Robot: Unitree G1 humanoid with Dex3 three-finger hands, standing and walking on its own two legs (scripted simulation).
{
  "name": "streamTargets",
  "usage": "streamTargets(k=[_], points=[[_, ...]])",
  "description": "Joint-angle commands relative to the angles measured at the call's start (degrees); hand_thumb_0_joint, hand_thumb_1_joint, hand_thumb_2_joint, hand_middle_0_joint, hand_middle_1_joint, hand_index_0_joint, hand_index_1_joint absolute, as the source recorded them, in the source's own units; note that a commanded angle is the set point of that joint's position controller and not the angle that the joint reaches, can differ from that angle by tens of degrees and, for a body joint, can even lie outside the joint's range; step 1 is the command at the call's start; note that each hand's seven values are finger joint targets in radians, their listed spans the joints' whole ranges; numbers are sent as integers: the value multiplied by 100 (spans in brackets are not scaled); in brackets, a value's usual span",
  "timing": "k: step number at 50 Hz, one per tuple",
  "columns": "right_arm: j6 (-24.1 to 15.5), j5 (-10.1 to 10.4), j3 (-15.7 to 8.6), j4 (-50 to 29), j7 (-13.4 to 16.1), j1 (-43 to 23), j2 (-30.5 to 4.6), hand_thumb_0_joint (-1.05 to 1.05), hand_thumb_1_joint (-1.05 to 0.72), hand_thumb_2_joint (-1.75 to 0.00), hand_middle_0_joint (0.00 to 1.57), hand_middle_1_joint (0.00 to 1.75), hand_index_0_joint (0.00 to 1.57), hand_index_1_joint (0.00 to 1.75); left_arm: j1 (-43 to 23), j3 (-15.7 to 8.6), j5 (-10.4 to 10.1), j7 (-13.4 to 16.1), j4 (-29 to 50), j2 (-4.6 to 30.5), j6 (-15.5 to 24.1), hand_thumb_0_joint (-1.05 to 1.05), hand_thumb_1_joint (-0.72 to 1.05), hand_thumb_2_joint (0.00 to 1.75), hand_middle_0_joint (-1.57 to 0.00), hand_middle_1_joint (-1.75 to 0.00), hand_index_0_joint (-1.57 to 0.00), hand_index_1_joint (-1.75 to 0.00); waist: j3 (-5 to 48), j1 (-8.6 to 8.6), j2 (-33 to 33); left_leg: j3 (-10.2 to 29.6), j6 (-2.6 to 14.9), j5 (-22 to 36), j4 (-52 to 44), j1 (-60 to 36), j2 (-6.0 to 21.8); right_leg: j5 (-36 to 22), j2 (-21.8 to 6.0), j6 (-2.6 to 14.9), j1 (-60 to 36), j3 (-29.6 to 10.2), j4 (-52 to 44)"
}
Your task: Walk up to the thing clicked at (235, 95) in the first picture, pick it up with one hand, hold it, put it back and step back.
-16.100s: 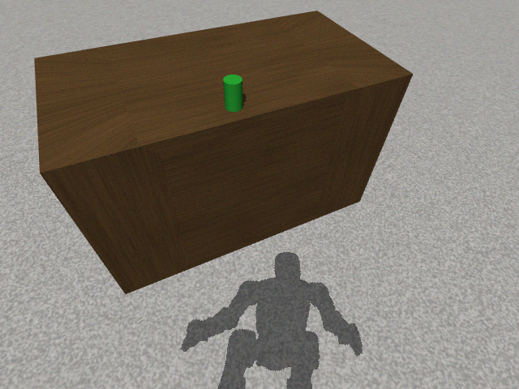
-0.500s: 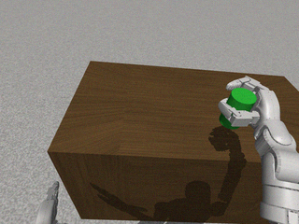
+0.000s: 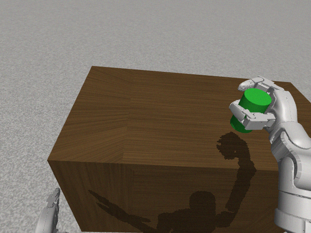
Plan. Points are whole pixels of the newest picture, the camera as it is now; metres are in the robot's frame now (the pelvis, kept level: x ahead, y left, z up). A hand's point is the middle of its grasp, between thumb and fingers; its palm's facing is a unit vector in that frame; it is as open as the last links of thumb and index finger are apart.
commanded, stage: hold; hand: right
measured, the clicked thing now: (249, 111) +0.33 -0.19 +0.22
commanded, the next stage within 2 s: crouch in 1.92 s
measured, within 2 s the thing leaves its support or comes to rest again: neither
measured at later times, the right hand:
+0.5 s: hand (248, 113) +0.31 -0.18 +0.23, palm faces +0.07 +1.00 -0.04, open 7.6 cm
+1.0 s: hand (247, 114) +0.31 -0.18 +0.22, palm faces +0.08 +1.00 -0.03, open 7.6 cm
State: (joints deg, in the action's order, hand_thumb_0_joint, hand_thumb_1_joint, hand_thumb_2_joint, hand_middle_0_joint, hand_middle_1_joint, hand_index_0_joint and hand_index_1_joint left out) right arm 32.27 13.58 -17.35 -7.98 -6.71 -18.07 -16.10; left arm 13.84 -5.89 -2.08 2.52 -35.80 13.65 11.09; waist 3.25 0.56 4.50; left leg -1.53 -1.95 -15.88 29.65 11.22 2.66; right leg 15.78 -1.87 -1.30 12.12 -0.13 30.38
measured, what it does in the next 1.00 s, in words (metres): stands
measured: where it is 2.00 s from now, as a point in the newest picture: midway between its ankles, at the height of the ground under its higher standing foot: outside the picture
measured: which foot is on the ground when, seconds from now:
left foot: down 0.00-1.00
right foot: down 0.00-1.00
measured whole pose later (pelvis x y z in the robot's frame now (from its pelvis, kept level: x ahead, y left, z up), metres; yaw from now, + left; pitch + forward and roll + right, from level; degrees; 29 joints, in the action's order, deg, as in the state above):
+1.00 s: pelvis -0.01 +0.00 +0.00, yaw +0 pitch -3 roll +0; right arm 31.3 13.0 -16.8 -9.4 -5.6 -15.7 -15.2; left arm 14.1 -5.1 -1.8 3.2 -35.7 13.3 12.8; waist 2.5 0.3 4.1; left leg -1.4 -1.9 -15.3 30.1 11.7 2.5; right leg 15.5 -2.0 -1.3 12.6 -0.1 31.1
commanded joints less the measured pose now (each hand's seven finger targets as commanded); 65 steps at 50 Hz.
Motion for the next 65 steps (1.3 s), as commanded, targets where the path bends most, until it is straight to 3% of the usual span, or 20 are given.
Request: streamTargets(k=[1, 2, 7, 8, 14, 15, 22, 31, 36, 38, 40, 41, 44, 47, 48, 51, 53, 56, 64, 65], points=[[-394, 102, -461, -1292, 13, -2323, -1146, 0, -38, -132, 134, 144, 137, 144, -756, -242, -13, -3, 767, 674, 378, 0, -55, 5, -5, -5, -5, -5, 895, -6, -253, -288, 116, 1163, -433, 98, -270, -1140, 154, 140, -535, 82, -405], [-388, 92, -401, -1294, 15, -2325, -1094, 0, -38, -132, 134, 145, 137, 145, -721, -324, -3, 0, 936, 779, 394, 0, -55, 5, -5, -5, -5, -5, 1054, -83, -311, -284, 113, 1223, -436, 45, -266, -1180, 153, 150, -617, 77, -405], [-435, 114, -586, -1223, 22, -2141, -1254, 0, -38, -131, 134, 144, 137, 144, -774, -219, -11, 3, 820, 664, 366, 0, -56, 5, -5, -5, -5, -5, 834, 61, -457, -260, 76, 1100, -481, 42, -223, -1011, 206, 188, -430, 107, -382], [-452, 79, -482, -1309, 11, -2244, -1187, 0, -37, -132, 134, 144, 137, 144, -684, -251, 3, 4, 873, 666, 370, 0, -55, 5, -5, -5, -5, -5, 981, -48, -360, -237, 84, 1066, -498, 72, -214, -956, 205, 190, -530, 123, -398], [-547, 89, -364, -1643, 14, -2049, -1029, 0, -38, -133, 135, 145, 138, 145, -815, -204, 8, 23, 1063, 666, 418, 0, -56, 5, -5, -5, -5, -5, 1174, -25, -396, -229, 79, 1282, -428, -28, -204, -1167, 207, 175, -607, 126, -315], [-567, 82, -519, -1765, 43, -2132, -1211, 0, -36, -132, 133, 144, 137, 144, -874, -276, 19, 44, 1085, 743, 415, 0, -55, 5, -5, -5, -5, -5, 1203, 6, -369, -220, 74, 1186, -448, -32, -191, -1064, 224, 184, -565, 124, -310], [-462, 84, -479, -1537, 72, -2073, -1181, 0, -36, -133, 134, 145, 137, 145, -729, -229, 12, 67, 888, 677, 388, 0, -55, 5, -5, -5, -5, -5, 926, -40, -364, -262, 93, 1114, -446, 71, -239, -1014, 181, 168, -509, 95, -369], [-425, 125, -318, -1519, 14, -2248, -1029, 0, -38, -132, 134, 144, 137, 144, -823, -266, -7, 20, 940, 736, 490, 0, -55, 5, -5, -5, -5, -5, 726, -75, -223, -287, 121, 480, -540, 236, -284, -391, 155, 151, -374, 63, -537], [-487, 93, -332, -1478, 70, -2252, -986, 0, -39, -134, 136, 146, 139, 146, -725, -217, 19, 24, 1041, 649, 529, 0, -55, 5, -5, -5, -5, -5, 1077, -87, -388, -282, 105, 886, -455, 92, -265, -800, 154, 161, -541, 52, -412], [-504, 107, -524, -1432, 106, -2170, -1185, 0, -38, -134, 135, 146, 139, 146, -777, -256, 22, 42, 1012, 749, 535, 0, -55, 5, -5, -5, -5, -5, 1002, 4, -452, -281, 99, 929, -448, 75, -266, -873, 154, 159, -495, 60, -394], [-559, 58, -402, -1580, 117, -2264, -1088, 0, -39, -133, 136, 146, 139, 146, -818, -226, 37, 40, 973, 644, 541, 0, -56, 5, -5, -5, -5, -5, 1130, -13, -251, -252, 105, 966, -431, 37, -237, -897, 179, 150, -538, 81, -378], [-565, 52, -575, -1401, 149, -2160, -1235, 0, -39, -134, 136, 147, 139, 147, -779, -316, 37, 71, 990, 750, 543, 0, -55, 5, -5, -5, -5, -5, 1134, 3, -401, -260, 99, 978, -434, 17, -253, -919, 164, 157, -546, 71, -368], [-639, 47, -387, -1551, 152, -2244, -1075, 0, -41, -132, 135, 145, 138, 145, -881, -74, 42, 64, 999, 527, 530, 0, -55, 5, -5, -5, -5, -5, 909, 10, -340, -249, 109, 731, -480, 75, -251, -669, 175, 153, -372, 84, -407], [-623, 52, -398, -1532, 121, -2134, -1103, 0, -38, -132, 135, 145, 138, 145, -810, -84, 26, 67, 928, 545, 542, 0, -55, 5, -5, -5, -5, -5, 963, -4, -165, -236, 117, 760, -468, 85, -258, -679, 167, 146, -424, 84, -420], [-622, 32, -195, -1549, 98, -2071, -872, 0, -38, -132, 134, 144, 137, 144, -808, -21, 39, 62, 1073, 491, 538, 0, -56, 6, -5, -5, -5, -5, 999, -80, -264, -245, 110, 867, -456, 51, -253, -783, 171, 142, -466, 89, -406], [-572, 46, -417, -1615, 96, -2094, -1122, 0, -38, -132, 133, 144, 137, 144, -737, -163, 33, 55, 925, 618, 507, 0, -56, 5, -5, -5, -5, -5, 1106, -9, -161, -250, 112, 1108, -418, 2, -254, -1059, 169, 125, -524, 99, -368], [-544, 30, -254, -1591, 88, -2099, -934, 0, -39, -132, 134, 144, 137, 144, -730, -112, 36, 36, 962, 550, 472, 0, -56, 6, -5, -5, -5, -6, 945, -58, -272, -262, 105, 1000, -457, 59, -256, -914, 174, 133, -460, 89, -409], [-542, 41, -373, -1777, 150, -2365, -1117, 0, -40, -133, 135, 145, 138, 145, -790, -286, 51, 35, 1081, 746, 516, 0, -56, 6, -5, -5, -5, -6, 1086, -130, -241, -267, 103, 829, -486, 61, -272, -717, 174, 138, -529, 76, -424], [-485, 103, -476, -1445, 104, -2044, -1089, 0, -40, -132, 134, 144, 137, 144, -740, -159, 17, 33, 937, 594, 509, 0, -56, 6, -5, -5, -5, -5, 889, -8, -385, -250, 85, 802, -499, 83, -254, -725, 189, 163, -409, 95, -404], [-468, 85, -341, -1508, 99, -2057, -1009, 0, -39, -132, 134, 144, 137, 144, -859, -144, 18, 25, 1055, 614, 515, 0, -56, 6, -5, -5, -5, -5, 866, -13, -386, -260, 93, 733, -498, 92, -265, -674, 178, 152, -376, 74, -419]])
